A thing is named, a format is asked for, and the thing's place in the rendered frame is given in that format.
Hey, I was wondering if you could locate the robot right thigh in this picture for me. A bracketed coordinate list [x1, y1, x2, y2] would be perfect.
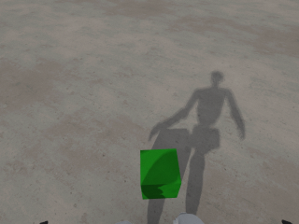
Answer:
[173, 214, 205, 224]

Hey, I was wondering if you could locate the carton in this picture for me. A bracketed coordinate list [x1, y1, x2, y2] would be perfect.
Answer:
[140, 148, 181, 200]

